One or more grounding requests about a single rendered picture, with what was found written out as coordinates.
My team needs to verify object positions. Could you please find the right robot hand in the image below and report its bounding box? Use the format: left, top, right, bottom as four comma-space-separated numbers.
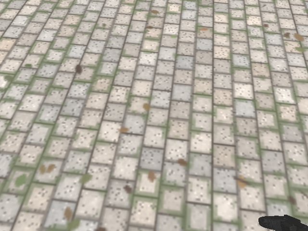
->
258, 215, 308, 231

